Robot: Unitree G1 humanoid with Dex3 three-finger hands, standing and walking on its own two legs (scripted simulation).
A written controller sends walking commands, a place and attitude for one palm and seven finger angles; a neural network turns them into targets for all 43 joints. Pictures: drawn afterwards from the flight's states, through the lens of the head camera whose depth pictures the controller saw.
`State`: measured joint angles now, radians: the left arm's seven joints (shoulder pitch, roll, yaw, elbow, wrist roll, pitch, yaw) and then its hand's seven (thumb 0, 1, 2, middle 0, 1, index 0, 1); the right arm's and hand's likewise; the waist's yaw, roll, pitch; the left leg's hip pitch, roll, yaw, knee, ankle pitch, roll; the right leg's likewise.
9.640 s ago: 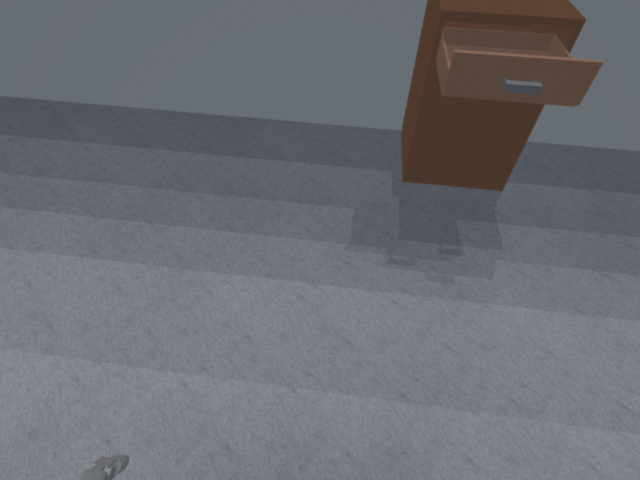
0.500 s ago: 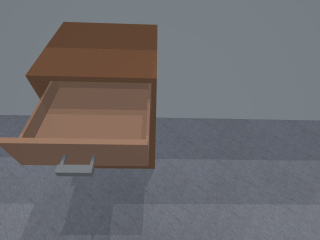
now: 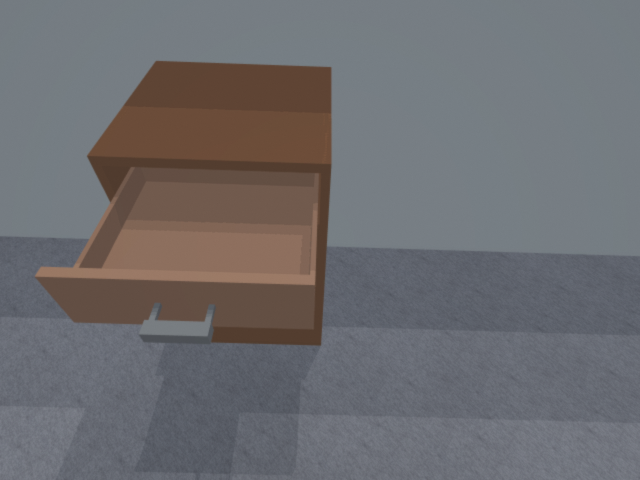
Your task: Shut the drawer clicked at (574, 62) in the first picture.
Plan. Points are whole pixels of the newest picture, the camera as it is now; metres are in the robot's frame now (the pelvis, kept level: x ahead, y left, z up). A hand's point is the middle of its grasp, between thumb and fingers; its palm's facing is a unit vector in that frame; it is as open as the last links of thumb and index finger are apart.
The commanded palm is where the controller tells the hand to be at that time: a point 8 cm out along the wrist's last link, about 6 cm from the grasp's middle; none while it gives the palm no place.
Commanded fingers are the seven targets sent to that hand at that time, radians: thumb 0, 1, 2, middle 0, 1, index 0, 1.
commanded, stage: shuffle to correct the standing spot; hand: left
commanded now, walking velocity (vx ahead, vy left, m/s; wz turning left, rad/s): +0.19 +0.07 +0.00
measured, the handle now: (180, 320) +0.37 +0.25 -0.09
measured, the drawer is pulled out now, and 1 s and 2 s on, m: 0.28 0.28 0.28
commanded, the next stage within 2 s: come to a stop and stand still in 0.16 s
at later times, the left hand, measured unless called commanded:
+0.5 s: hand out of the picture +0.10 +0.20 -0.18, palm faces +0.05 -0.97 -0.22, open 7.2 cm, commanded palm none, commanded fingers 0.00 0.90 0.90 -0.20 -0.30 -0.20 -0.30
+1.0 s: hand out of the picture +0.06 +0.19 -0.17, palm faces +0.01 -0.97 -0.26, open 7.3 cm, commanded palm none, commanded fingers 0.00 0.90 0.90 -0.20 -0.30 -0.20 -0.30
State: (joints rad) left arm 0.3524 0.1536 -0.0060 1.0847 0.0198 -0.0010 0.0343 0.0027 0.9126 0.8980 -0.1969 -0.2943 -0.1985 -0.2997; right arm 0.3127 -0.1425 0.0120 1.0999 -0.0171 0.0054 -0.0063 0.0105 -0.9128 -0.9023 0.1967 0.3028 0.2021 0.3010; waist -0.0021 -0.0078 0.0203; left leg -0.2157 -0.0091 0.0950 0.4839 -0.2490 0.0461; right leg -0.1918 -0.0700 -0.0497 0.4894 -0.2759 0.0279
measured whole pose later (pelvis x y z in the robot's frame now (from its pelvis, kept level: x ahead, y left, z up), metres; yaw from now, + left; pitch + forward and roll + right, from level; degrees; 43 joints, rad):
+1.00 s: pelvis +0.04 +0.00 -0.01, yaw -1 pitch -1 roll +1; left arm 0.30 0.16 0.00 1.02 0.02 0.02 0.03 0.00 0.92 0.90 -0.20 -0.29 -0.20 -0.30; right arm 0.30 -0.19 -0.01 0.96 -0.02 0.01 -0.01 0.01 -0.91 -0.90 0.19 0.30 0.20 0.30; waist 0.00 0.04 0.01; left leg -0.17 -0.03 0.12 0.53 -0.34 0.05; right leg -0.35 -0.03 -0.04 0.57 -0.20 -0.03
